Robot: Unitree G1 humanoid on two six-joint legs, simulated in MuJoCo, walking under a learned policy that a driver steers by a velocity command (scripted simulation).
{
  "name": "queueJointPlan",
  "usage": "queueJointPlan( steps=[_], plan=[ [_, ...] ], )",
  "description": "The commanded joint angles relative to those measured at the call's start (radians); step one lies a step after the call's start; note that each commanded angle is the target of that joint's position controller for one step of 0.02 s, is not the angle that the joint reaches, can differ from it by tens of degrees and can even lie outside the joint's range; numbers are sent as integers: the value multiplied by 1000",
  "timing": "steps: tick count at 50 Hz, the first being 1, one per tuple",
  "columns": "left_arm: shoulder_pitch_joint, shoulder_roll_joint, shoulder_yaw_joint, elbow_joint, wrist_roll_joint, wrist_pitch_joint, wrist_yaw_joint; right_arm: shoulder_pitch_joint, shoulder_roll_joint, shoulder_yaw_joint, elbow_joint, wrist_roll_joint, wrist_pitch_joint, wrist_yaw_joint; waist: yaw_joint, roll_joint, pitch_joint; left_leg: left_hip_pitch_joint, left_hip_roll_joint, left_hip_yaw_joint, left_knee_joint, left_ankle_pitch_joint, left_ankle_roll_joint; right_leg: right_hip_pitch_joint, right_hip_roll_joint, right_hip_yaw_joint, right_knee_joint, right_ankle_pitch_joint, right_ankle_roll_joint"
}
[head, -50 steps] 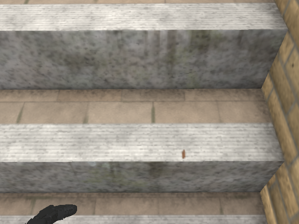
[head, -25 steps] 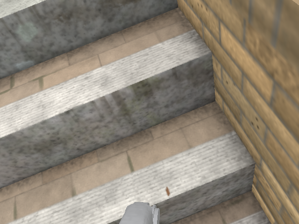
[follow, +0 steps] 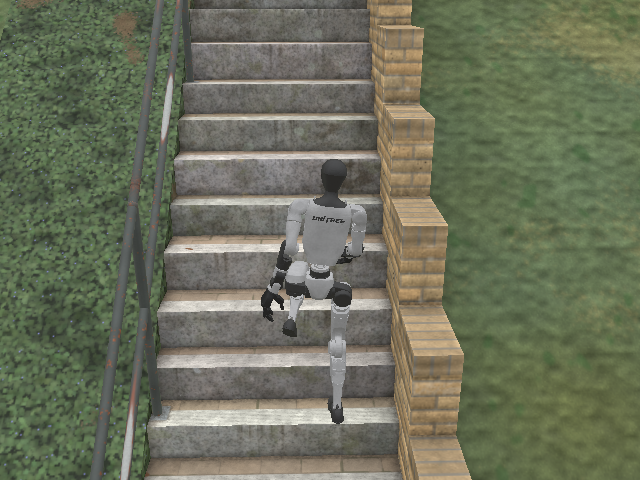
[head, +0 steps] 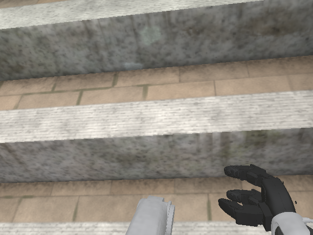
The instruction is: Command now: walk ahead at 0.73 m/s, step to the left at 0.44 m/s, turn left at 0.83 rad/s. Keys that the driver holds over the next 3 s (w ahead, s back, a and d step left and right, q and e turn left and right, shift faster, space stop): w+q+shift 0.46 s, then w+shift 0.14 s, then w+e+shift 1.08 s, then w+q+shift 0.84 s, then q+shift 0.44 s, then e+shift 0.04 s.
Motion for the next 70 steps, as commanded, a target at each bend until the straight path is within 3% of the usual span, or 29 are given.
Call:
queueJointPlan(
  steps=[1, 3, 4, 5, 7, 8, 9, 11, 13, 16, 26, 31, 34, 35, 37, 38, 39, 40, 43, 49, 54, 57, 59, 60, 62, 63, 64, 66, 70],
  plan=[
    [21, 108, 26, -31, -23, -4, 0, -247, 55, 48, -171, 24, -19, 27, 9, -120, 49, 37, 125, 147, -511, -91, 42, 95, -245, 2, -319, 776, -85],
    [-34, 132, 20, -76, -102, 10, 28, -84, -4, 50, -111, 92, -11, 33, -31, -147, -162, 725, -3, 305, -995, -226, 70, -99, -249, -138, -316, 1695, -90],
    [-18, 268, 47, -100, -98, -7, 33, 139, -88, 5, -67, 98, 12, 22, -113, -262, -270, 854, -52, 338, -1028, -418, 43, -3, -347, -110, -89, 2257, -99],
    [65, 260, 43, -105, -146, -15, 6, 100, -116, -11, -47, 82, -21, 24, -76, -190, -360, 1130, -21, 205, -1062, -271, 122, -198, -309, -76, 123, 2280, -38],
    [-87, 414, 91, -192, -131, -47, -68, 354, -233, -51, -5, 70, -9, -7, -167, -219, -534, 1300, -55, 94, -1312, -296, 98, -215, -289, -78, 373, 1715, -67],
    [-165, 386, 98, -219, -114, -38, -77, 326, -290, -83, 15, 79, -17, 5, -184, -22, -480, 1346, -55, 77, -1535, -208, 95, -294, -149, -89, 682, 970, -65],
    [-232, 240, 75, -255, -30, -14, -84, 179, -267, -104, 27, 66, -38, 4, -106, 78, -309, 1270, 25, 4, -1755, -119, 164, -478, 10, -51, 1178, 193, -28],
    [-455, 64, 20, -441, 23, 1, -81, 218, -271, -110, 39, -21, -85, -4, -160, -80, -266, 1300, 278, -556, -1831, -25, 305, -1034, 40, 16, 1870, 173, 4],
    [-709, 31, -25, -537, 53, -4, -97, 492, -146, -82, 171, 16, -113, -49, -272, -175, -113, 1190, 88, -474, -1792, 39, 250, -1018, 2, 9, 1732, 108, 17],
    [-601, 63, -30, -524, 30, -8, -138, 405, -212, -109, 176, 5, -147, -66, -149, -184, -98, 1189, 115, -486, -1860, 54, 287, -986, 36, -8, 1562, 124, 40],
    [-1012, -34, -105, -693, 39, 40, -112, 703, -221, -121, 247, -19, -254, -72, -220, -65, -139, 1362, 274, -784, -2099, 247, 351, -1399, 0, 17, 1842, -243, 23],
    [-1265, -106, -131, -782, 14, 59, -116, 882, -133, -123, 358, 10, -253, -76, -289, -104, -69, 1325, 286, -496, -2197, 398, 231, -1389, -29, -101, 1782, -323, 2],
    [-1000, -108, -142, -745, -37, 91, -124, 667, -194, -113, 277, 40, -230, -65, -133, -28, -158, 808, 237, -196, -2388, 914, 144, -357, 4, -260, 1084, -354, -40],
    [-736, -1, -79, -636, -40, 104, -104, 610, -272, -124, 261, 48, -249, -33, -31, 52, -294, 903, 229, -119, -2212, 1637, 178, -126, 89, -388, 1102, -360, -13],
    [-350, 161, 21, -496, -43, 120, -90, 562, -392, -174, 254, 53, -277, -2, 130, 128, -450, 999, 273, -126, -1656, 1913, 138, 75, 122, -191, 814, -397, -51],
    [-184, 259, 47, -419, -14, 107, -79, 414, -300, -163, 188, 62, -271, 44, 192, -258, -446, 710, 103, -111, -1213, 1212, 58, 108, -82, 466, 327, -670, -176],
    [-424, 230, 49, -437, -47, 130, -71, 369, -201, -151, 124, 1, -261, 54, 65, -440, -305, 495, -22, -139, -801, 416, 26, -95, -172, 1052, -123, -849, -242],
    [-678, 129, 21, -461, -76, 124, -86, 388, -97, -110, 67, -61, -243, 49, -78, -238, -117, 358, 22, -161, -474, 418, 7, -317, -181, 1063, -89, -849, -241],
    [-579, 9, -5, -263, -43, 72, -82, 437, 38, -15, 5, -60, -175, 2, -226, -108, 76, 237, 81, -107, -241, 290, -15, -582, -117, 538, 62, -395, -200],
    [-352, 110, 12, -157, -53, -12, -85, 255, -4, 19, -9, -19, -151, -30, -133, -33, 38, 301, 154, 81, -441, 312, -51, -541, -43, 262, -54, 135, -228],
    [42, 159, 47, -66, -36, -32, -95, -100, 67, 46, -161, -66, -198, 0, 62, -31, 88, -467, 199, -8, -85, -20, 7, 165, -169, 549, -92, -68, -225],
    [62, 120, 48, -48, -43, -22, -93, -333, 80, 70, -308, -51, -175, 10, 94, -228, 83, -145, 198, 77, -475, -150, -6, -50, -131, 444, -341, 223, -286],
    [-4, 93, 37, -79, -72, -12, -82, -324, 126, 103, -330, 15, -158, 0, 45, -201, -54, 696, 160, 231, -1056, -228, 16, -411, -103, 231, -476, 787, -254],
    [12, 148, 40, -102, -90, -39, -94, -42, 42, 36, -209, 55, -163, -13, -64, -173, -265, 1124, 36, 293, -1039, -255, 14, -400, -119, 209, -238, 1657, -243],
    [-248, 401, 120, -193, -87, -114, -155, 514, -204, -99, -90, 58, -141, -53, -407, -254, -620, 1437, 122, 28, -1265, -236, 61, -248, -145, 283, 339, 1911, -188],
    [-360, 311, 106, -281, -137, -125, -187, 618, -322, -139, -26, -14, -153, -70, -418, 86, -707, 1611, 383, -498, -1524, -609, 149, -555, 43, 241, 745, 1467, -129],
    [-475, 244, 97, -341, -42, -129, -190, 498, -326, -150, -31, 1, -130, -88, -369, 305, -639, 1441, 502, -869, -1880, -654, 180, -678, 142, 123, 1207, 491, -100],
    [-518, 63, 60, -407, 29, -93, -181, 303, -155, -102, 59, 24, -125, -75, -208, 48, -325, 1170, 525, -795, -1897, -650, 230, -917, 51, 70, 1705, 375, -94],
    [-409, -58, -14, -473, -5, 43, -160, 312, 21, -53, 320, 0, -235, -47, 50, -131, 40, 891, 538, -239, -2042, -122, 39, -1089, -83, 149, 1880, 74, -133]
  ],
)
